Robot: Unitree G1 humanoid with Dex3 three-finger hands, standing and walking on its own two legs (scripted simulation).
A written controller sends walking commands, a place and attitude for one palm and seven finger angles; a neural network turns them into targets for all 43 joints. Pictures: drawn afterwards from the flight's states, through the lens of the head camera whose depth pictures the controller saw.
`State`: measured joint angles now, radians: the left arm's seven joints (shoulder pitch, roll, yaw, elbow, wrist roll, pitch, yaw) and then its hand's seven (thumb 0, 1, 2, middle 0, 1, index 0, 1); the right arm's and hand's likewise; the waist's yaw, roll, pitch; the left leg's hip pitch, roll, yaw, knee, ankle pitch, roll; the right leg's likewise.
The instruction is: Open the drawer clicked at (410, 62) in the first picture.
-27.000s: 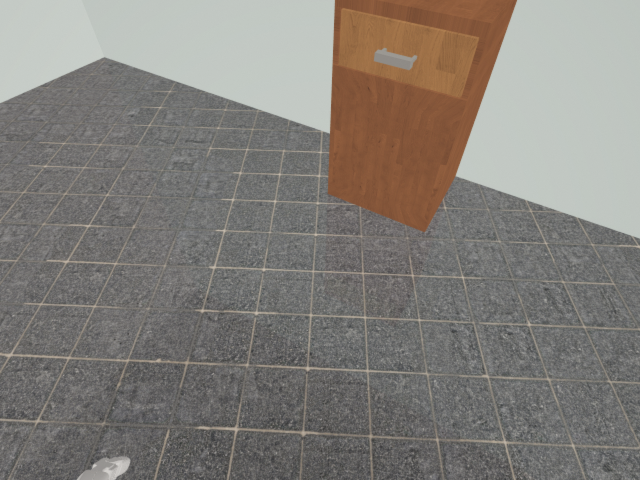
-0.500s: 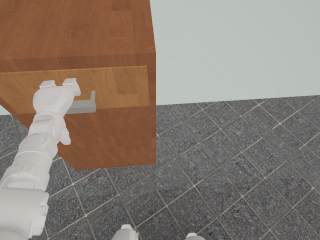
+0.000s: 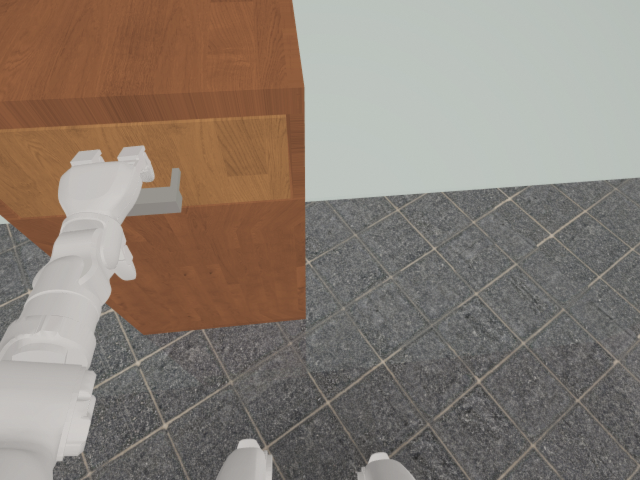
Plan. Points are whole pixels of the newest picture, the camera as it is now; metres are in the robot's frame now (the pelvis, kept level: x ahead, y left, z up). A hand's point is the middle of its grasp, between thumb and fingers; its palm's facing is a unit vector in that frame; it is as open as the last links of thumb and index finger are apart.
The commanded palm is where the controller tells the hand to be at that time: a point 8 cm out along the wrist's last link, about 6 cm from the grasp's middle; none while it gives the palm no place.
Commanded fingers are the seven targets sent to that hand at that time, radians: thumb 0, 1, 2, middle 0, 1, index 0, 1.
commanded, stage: lower the fingers behind the handle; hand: left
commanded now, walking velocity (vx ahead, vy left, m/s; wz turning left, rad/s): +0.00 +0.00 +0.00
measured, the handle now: (137, 189) +0.51 +0.26 +0.01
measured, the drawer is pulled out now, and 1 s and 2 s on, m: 0.00 0.00 0.00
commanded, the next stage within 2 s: lift the fingers back up to retry in 0.64 s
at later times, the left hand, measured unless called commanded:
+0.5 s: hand (122, 217) +0.46 +0.26 +0.01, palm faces -0.06 +0.00 -1.00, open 13.8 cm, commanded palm +0.44 +0.26 +0.04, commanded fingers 0.00 -0.50 0.30 -0.30 -1.20 -0.30 -1.20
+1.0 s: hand (120, 218) +0.45 +0.26 +0.02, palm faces -0.08 -0.05 -1.00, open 13.8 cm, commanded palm +0.44 +0.26 +0.08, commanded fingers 0.00 -0.50 0.30 -0.30 -1.20 -0.30 -1.20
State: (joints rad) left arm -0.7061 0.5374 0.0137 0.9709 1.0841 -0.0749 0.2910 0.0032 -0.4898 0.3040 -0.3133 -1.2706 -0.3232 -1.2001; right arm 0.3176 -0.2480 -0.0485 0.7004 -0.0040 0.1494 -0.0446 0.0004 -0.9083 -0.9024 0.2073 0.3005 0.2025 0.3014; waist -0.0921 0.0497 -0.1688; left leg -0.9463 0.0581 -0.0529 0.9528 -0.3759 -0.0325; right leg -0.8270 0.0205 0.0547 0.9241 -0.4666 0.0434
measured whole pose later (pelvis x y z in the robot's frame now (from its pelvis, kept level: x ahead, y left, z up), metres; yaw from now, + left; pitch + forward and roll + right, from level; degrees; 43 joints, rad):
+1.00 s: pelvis -0.01 +0.01 +0.00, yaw +0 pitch +21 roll -3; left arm -0.70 0.54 0.01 0.93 1.06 -0.06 0.26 0.00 -0.49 0.30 -0.26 -1.24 -0.32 -1.20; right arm 0.33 -0.24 -0.04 0.69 0.00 0.15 -0.06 0.00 -0.91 -0.90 0.21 0.30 0.20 0.30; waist -0.10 0.05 -0.15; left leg -0.95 0.06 -0.05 0.96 -0.37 -0.03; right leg -0.83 0.02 0.06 0.92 -0.45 0.05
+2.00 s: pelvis +0.02 -0.01 +0.02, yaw +1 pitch +16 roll -1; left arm -0.63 0.52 0.02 0.84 1.05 -0.07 0.20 0.00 -0.49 0.30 -0.32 -1.20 -0.32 -1.20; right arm 0.30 -0.25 -0.07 0.69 0.01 0.15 -0.06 0.00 -0.91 -0.90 0.21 0.30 0.20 0.30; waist -0.07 0.06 -0.14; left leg -0.75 0.06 -0.05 0.82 -0.35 -0.04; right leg -0.63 0.01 0.05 0.79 -0.44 0.03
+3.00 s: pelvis +0.01 +0.00 +0.02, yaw +1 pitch +16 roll -2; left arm -0.65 0.52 0.01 0.84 1.07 -0.10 0.23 0.00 -0.49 0.30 -0.32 -1.20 -0.32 -1.20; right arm 0.31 -0.25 -0.07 0.70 0.01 0.14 -0.05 0.00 -0.91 -0.90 0.21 0.30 0.20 0.30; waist -0.07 0.05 -0.14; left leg -0.78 0.05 -0.05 0.84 -0.34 -0.03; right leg -0.66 0.01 0.05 0.81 -0.43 0.04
